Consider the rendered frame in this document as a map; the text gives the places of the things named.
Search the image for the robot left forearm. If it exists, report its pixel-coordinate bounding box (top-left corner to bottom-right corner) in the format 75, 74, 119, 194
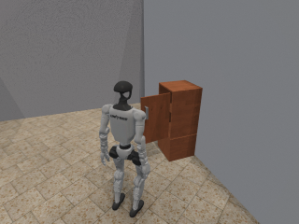
99, 132, 108, 152

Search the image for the robot right hand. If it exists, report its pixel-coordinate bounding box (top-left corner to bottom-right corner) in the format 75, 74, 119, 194
139, 163, 150, 181

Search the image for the robot right upper arm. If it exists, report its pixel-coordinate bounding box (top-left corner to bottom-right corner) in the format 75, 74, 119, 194
133, 108, 147, 145

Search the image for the robot left hand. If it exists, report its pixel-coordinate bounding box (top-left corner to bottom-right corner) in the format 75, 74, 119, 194
100, 150, 110, 166

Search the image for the robot left upper arm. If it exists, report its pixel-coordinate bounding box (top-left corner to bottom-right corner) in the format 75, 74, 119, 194
99, 104, 113, 135

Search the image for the cupboard door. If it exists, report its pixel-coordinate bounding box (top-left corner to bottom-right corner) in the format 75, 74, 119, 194
140, 92, 171, 144

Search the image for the robot right forearm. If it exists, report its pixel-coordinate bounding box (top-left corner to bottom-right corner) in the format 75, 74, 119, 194
136, 136, 149, 165

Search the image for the handle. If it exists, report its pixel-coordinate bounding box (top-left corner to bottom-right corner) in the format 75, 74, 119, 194
145, 106, 149, 119

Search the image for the humanoid robot head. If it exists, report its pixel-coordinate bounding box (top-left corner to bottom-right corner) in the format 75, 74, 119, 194
112, 80, 133, 111

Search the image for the left robot shin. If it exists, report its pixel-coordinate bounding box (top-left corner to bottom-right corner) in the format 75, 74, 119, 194
113, 170, 123, 203

